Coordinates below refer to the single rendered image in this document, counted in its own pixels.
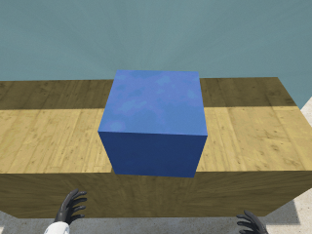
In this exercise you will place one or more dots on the robot right hand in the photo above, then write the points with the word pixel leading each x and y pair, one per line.
pixel 254 223

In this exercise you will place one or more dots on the robot left forearm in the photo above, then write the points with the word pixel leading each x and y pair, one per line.
pixel 58 228

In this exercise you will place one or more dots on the robot left hand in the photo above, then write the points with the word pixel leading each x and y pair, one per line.
pixel 66 210

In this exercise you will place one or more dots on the pedestal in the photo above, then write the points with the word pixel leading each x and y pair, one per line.
pixel 257 156

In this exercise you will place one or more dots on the carton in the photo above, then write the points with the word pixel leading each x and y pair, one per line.
pixel 154 123

